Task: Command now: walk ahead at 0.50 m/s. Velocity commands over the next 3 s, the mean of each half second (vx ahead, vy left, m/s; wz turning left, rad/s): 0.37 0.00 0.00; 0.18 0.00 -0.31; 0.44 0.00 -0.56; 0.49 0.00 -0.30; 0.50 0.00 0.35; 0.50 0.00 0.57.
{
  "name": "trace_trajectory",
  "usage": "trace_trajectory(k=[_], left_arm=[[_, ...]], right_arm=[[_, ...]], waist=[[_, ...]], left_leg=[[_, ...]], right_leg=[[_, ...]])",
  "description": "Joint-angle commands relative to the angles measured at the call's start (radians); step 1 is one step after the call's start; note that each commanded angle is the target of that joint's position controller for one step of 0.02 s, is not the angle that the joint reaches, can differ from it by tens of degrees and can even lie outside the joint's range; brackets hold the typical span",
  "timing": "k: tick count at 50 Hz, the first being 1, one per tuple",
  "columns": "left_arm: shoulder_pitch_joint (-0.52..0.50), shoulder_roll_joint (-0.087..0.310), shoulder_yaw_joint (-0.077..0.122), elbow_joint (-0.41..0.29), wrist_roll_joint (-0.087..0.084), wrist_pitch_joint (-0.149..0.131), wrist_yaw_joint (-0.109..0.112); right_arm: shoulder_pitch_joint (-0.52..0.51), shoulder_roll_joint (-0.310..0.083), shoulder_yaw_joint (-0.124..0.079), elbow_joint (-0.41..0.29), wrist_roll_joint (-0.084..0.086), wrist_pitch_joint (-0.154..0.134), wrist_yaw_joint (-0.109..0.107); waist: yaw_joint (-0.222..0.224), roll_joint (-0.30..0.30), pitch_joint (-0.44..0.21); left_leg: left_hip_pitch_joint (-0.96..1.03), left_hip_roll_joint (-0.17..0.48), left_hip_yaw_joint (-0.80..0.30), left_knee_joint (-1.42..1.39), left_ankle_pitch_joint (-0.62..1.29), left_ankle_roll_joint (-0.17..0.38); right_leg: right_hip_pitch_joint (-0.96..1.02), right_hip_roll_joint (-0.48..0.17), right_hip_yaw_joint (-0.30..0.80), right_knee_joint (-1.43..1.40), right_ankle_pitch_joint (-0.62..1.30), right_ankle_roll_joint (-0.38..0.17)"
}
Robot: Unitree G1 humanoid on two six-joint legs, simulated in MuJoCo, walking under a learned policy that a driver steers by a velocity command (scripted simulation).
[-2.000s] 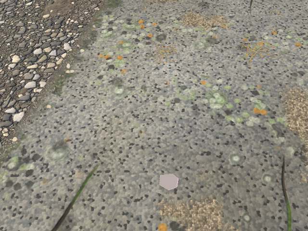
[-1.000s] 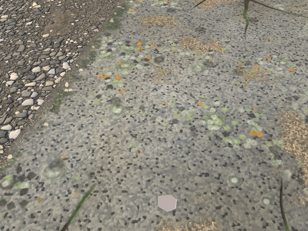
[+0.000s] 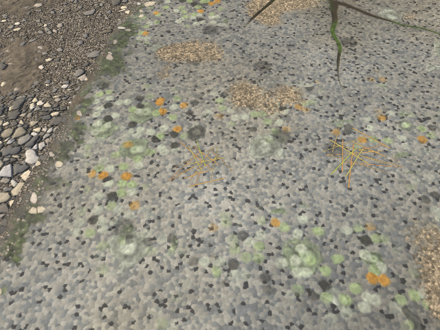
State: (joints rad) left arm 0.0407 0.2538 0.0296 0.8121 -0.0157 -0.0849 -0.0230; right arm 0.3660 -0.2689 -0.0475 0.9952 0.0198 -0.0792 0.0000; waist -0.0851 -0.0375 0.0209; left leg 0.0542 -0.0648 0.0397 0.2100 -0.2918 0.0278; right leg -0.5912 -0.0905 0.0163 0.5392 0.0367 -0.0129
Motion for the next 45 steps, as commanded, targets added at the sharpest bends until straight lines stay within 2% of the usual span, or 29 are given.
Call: trace_trajectory(k=[1,2,3,4,5,6,7,8,9,10,13,15,17,21,23,25,26,27,28,29,30,32,34,36,39,41,43,44,45], left_arm=[[-0.032,0.116,0.029,-0.078,-0.004,-0.021,-0.013],[0.068,0.143,0.045,-0.052,-0.003,-0.022,-0.012],[0.242,0.196,0.072,-0.001,-0.001,-0.021,-0.005],[0.391,0.301,0.097,0.026,0.022,-0.018,0.001],[0.433,0.275,0.092,0.045,0.010,-0.010,-0.004],[0.378,0.199,0.065,0.035,0.005,-0.012,-0.005],[0.294,0.165,0.054,0.013,0.011,-0.013,-0.001],[0.225,0.144,0.047,0.003,0.017,-0.015,-0.003],[0.185,0.116,0.039,-0.003,0.023,-0.020,-0.005],[0.171,0.107,0.036,-0.001,0.028,-0.023,-0.007],[0.177,0.126,0.039,0.023,0.028,-0.031,-0.006],[0.182,0.139,0.042,0.039,0.028,-0.024,0.007],[0.189,0.144,0.040,0.050,0.027,-0.013,0.018],[0.241,0.158,0.040,0.096,0.019,0.006,0.027],[0.229,0.158,0.041,0.110,0.011,0.018,0.031],[0.206,0.149,0.040,0.118,0.003,0.030,0.036],[0.253,0.135,0.036,0.127,0.013,0.030,0.037],[0.331,0.102,0.024,0.129,0.039,0.021,0.035],[0.428,0.015,-0.003,0.164,0.032,0.024,0.033],[0.357,0.060,0.004,0.155,0.014,0.040,0.035],[0.282,0.115,0.020,0.122,-0.005,0.057,0.041],[0.225,0.152,0.042,0.102,-0.007,0.096,0.064],[0.247,0.135,0.050,0.102,-0.003,0.123,0.078],[0.258,0.111,0.054,0.096,-0.001,0.129,0.081],[0.252,0.085,0.053,0.079,0.001,0.123,0.068],[0.249,0.096,0.059,0.073,0.003,0.115,0.053],[0.300,0.101,0.067,0.092,0.005,0.113,0.042],[0.350,0.094,0.069,0.117,0.007,0.114,0.038],[0.409,0.088,0.073,0.149,0.008,0.114,0.034]], right_arm=[[0.003,-0.182,-0.040,-0.029,0.002,0.013,-0.008],[-0.019,-0.182,-0.038,-0.034,-0.001,0.020,-0.008],[-0.015,-0.152,-0.026,-0.043,-0.011,0.024,-0.009],[0.074,-0.060,0.006,-0.072,-0.024,0.012,-0.003],[0.113,-0.011,0.023,-0.053,-0.014,-0.010,0.003],[0.036,-0.132,-0.006,-0.067,0.013,-0.031,0.009],[-0.050,-0.153,-0.011,-0.093,0.030,-0.043,0.011],[-0.091,-0.143,-0.011,-0.098,0.021,-0.044,0.006],[-0.099,-0.137,-0.018,-0.096,0.006,-0.035,0.001],[-0.083,-0.115,-0.017,-0.091,0.001,-0.023,0.001],[-0.066,-0.069,-0.013,-0.087,-0.014,0.007,-0.008],[-0.116,-0.057,-0.008,-0.109,-0.025,0.011,-0.011],[-0.180,-0.039,0.000,-0.122,-0.025,0.009,-0.006],[-0.270,-0.058,-0.001,-0.140,-0.021,0.010,0.003],[-0.286,-0.081,-0.007,-0.146,-0.026,0.005,0.008],[-0.222,-0.104,-0.019,-0.120,-0.036,-0.002,0.010],[-0.183,-0.152,-0.033,-0.104,-0.044,-0.005,0.004],[-0.157,-0.207,-0.041,-0.102,-0.052,-0.001,-0.003],[-0.128,-0.144,-0.025,-0.085,-0.051,0.014,-0.009],[-0.121,-0.078,-0.008,-0.084,-0.035,0.025,-0.007],[-0.153,-0.100,-0.009,-0.091,-0.029,0.029,-0.007],[-0.247,-0.152,-0.023,-0.117,-0.030,0.034,-0.022],[-0.320,-0.149,-0.026,-0.132,-0.036,0.043,-0.034],[-0.333,-0.141,-0.030,-0.129,-0.039,0.054,-0.046],[-0.345,-0.159,-0.044,-0.126,-0.017,0.056,-0.056],[-0.344,-0.180,-0.055,-0.126,-0.004,0.055,-0.055],[-0.363,-0.187,-0.059,-0.133,0.014,0.056,-0.049],[-0.381,-0.176,-0.058,-0.139,0.020,0.059,-0.046],[-0.399,-0.142,-0.052,-0.145,0.020,0.061,-0.043]], waist=[[0.063,0.102,0.025],[0.123,0.104,-0.035],[0.193,0.084,-0.154],[0.191,-0.093,-0.331],[0.185,-0.254,-0.420],[0.194,-0.159,-0.307],[0.175,-0.106,-0.188],[0.146,-0.037,-0.105],[0.116,-0.029,-0.069],[0.092,-0.038,-0.057],[0.052,-0.017,-0.030],[0.052,-0.019,-0.025],[0.072,-0.034,-0.034],[0.109,-0.043,-0.054],[0.101,-0.045,-0.050],[0.056,-0.024,-0.069],[0.057,0.029,-0.103],[0.101,0.129,-0.193],[0.110,0.248,-0.290],[0.063,0.232,-0.281],[0.056,0.199,-0.229],[0.074,0.140,-0.148],[0.108,0.170,-0.103],[0.112,0.180,-0.094],[0.114,0.196,-0.121],[0.121,0.197,-0.129],[0.156,0.181,-0.116],[0.180,0.163,-0.098],[0.202,0.107,-0.068]], left_leg=[[0.013,0.324,-0.136,0.050,0.458,0.141],[0.004,0.292,-0.105,0.174,0.620,0.121],[-0.082,0.234,-0.063,0.386,0.650,0.092],[-0.419,0.120,-0.002,0.770,0.347,0.031],[-0.670,-0.007,-0.073,1.013,-0.256,-0.001],[-0.776,0.057,-0.162,1.110,-0.256,0.021],[-0.803,0.109,-0.137,1.104,-0.172,0.037],[-0.774,0.155,-0.113,1.040,-0.087,0.034],[-0.723,0.189,-0.116,0.974,-0.031,0.029],[-0.667,0.202,-0.116,0.943,0.001,0.023],[-0.618,0.190,-0.090,0.849,0.029,-0.018],[-0.616,0.178,-0.072,0.706,0.118,-0.042],[-0.549,0.153,-0.046,0.531,0.254,-0.042],[-0.486,0.115,-0.054,0.373,0.368,-0.033],[-0.480,0.112,-0.066,0.333,0.316,-0.009],[-0.384,0.097,-0.057,0.227,0.366,0.021],[-0.268,0.131,-0.089,0.192,0.643,0.044],[-0.062,0.245,-0.188,0.280,0.997,0.107],[0.086,0.380,-0.319,0.294,1.040,0.246],[0.041,0.416,-0.385,0.239,0.903,0.284],[-0.019,0.411,-0.387,0.194,0.700,0.269],[-0.167,0.398,-0.346,0.107,0.390,0.234],[-0.301,0.364,-0.269,0.044,0.218,0.209],[-0.357,0.341,-0.184,0.023,0.189,0.209],[-0.383,0.334,-0.126,-0.032,-0.036,0.187],[-0.385,0.348,-0.117,-0.056,-0.149,0.170],[-0.408,0.352,-0.092,-0.047,-0.252,0.137],[-0.440,0.336,-0.061,-0.011,-0.297,0.111],[-0.481,0.297,-0.010,0.096,-0.329,0.076]], right_leg=[[0.058,0.025,-0.013,-0.038,-0.100,-0.040],[0.199,0.057,-0.044,-0.061,-0.111,-0.064],[0.450,0.050,-0.035,-0.045,-0.095,-0.100],[0.854,-0.197,0.312,-0.034,-0.142,-0.227],[1.009,-0.317,0.696,-0.205,-0.307,-0.324],[0.929,-0.288,0.638,-0.241,-0.382,-0.277],[0.795,-0.253,0.492,-0.256,-0.328,-0.242],[0.653,-0.214,0.381,-0.289,-0.222,-0.227],[0.560,-0.178,0.306,-0.318,-0.145,-0.211],[0.501,-0.156,0.262,-0.348,-0.108,-0.206],[0.421,-0.137,0.129,-0.356,0.315,-0.224],[0.408,-0.111,0.045,-0.344,0.460,-0.213],[0.391,-0.065,-0.024,-0.336,0.464,-0.182],[0.465,-0.088,-0.010,-0.306,0.384,-0.172],[0.509,-0.111,0.018,-0.255,0.356,-0.164],[0.525,-0.092,0.026,-0.154,0.291,-0.129],[0.503,-0.034,0.009,-0.072,0.232,-0.086],[0.387,0.039,-0.021,0.054,-0.017,-0.041],[0.263,0.092,-0.020,0.203,-0.398,0.010],[0.212,0.103,0.020,0.323,-0.707,0.038],[0.143,0.095,0.046,0.416,-0.766,0.045],[0.101,0.063,0.053,0.521,-0.673,0.060],[0.145,0.046,0.035,0.527,-0.591,0.074],[0.177,0.047,-0.003,0.507,-0.538,0.077],[0.247,0.030,-0.046,0.359,-0.466,0.044],[0.308,0.040,-0.074,0.260,-0.435,0.010],[0.395,0.056,-0.116,0.132,-0.380,-0.030],[0.454,0.072,-0.142,0.054,-0.354,-0.053],[0.500,0.084,-0.129,-0.019,-0.386,-0.083]])
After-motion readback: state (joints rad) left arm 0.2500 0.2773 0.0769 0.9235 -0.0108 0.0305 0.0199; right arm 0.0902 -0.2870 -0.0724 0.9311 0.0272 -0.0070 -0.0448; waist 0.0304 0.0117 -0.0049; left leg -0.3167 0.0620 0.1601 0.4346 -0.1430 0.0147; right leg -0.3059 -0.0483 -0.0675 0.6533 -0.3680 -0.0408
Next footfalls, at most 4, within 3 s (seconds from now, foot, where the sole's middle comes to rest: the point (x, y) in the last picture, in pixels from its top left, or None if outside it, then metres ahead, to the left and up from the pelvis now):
0.06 right None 0.22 -0.13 -0.77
0.52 left None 0.43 0.09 -0.77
0.92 right None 0.32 -0.14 -0.77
1.40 left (218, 261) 0.70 -0.01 -0.77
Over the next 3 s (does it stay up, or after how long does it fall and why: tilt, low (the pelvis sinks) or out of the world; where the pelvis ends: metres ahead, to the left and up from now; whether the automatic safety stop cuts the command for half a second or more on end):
stays up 1.31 -0.51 -0.01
